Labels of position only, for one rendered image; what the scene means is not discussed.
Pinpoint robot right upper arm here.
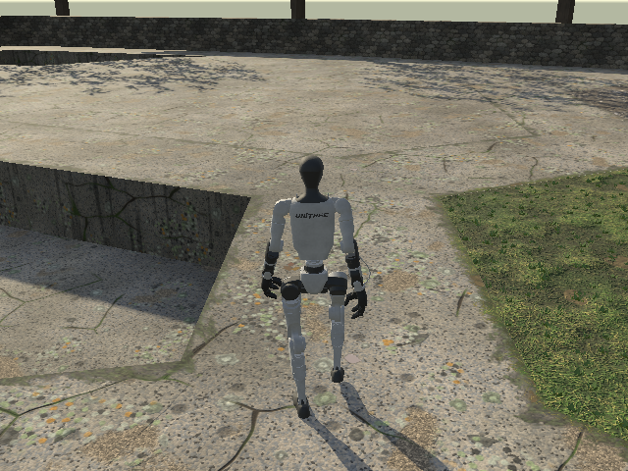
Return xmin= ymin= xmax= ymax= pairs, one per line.
xmin=333 ymin=197 xmax=355 ymax=254

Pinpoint robot left thigh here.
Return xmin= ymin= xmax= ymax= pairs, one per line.
xmin=281 ymin=276 xmax=306 ymax=354

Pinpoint robot left forearm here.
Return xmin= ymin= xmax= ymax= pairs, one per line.
xmin=262 ymin=238 xmax=279 ymax=280

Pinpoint left robot hand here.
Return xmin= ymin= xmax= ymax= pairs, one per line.
xmin=261 ymin=277 xmax=282 ymax=299

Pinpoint robot left upper arm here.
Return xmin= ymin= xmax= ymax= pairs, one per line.
xmin=269 ymin=198 xmax=291 ymax=252

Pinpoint humanoid robot torso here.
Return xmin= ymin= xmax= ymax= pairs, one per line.
xmin=289 ymin=194 xmax=336 ymax=294

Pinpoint robot right forearm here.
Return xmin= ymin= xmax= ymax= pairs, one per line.
xmin=345 ymin=239 xmax=365 ymax=291

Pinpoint right robot hand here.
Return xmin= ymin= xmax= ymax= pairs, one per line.
xmin=344 ymin=289 xmax=367 ymax=319

